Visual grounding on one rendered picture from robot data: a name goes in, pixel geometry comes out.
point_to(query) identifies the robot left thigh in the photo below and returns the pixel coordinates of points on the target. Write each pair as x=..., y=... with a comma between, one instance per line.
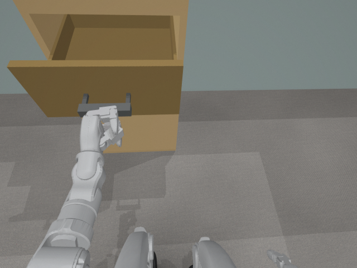
x=137, y=251

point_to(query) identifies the drawer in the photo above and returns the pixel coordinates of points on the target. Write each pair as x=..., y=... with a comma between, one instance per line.
x=106, y=56

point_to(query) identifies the cabinet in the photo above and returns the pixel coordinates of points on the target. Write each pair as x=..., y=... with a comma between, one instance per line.
x=142, y=133

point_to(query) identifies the robot left hand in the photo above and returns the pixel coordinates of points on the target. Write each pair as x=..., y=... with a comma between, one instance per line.
x=92, y=129

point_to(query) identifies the left robot upper arm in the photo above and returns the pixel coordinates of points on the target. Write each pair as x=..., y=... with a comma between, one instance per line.
x=61, y=257

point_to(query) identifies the robot right thigh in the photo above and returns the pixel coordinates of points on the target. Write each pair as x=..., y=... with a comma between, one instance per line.
x=209, y=254

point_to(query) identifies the robot thigh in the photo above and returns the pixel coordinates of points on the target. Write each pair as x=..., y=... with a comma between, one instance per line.
x=209, y=254
x=137, y=251

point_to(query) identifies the handle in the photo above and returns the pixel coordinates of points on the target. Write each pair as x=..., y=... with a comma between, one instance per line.
x=124, y=109

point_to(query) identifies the left robot forearm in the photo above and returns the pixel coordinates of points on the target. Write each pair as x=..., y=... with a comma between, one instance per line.
x=74, y=225

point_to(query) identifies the robot right hand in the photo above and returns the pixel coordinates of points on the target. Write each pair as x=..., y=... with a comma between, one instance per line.
x=281, y=260

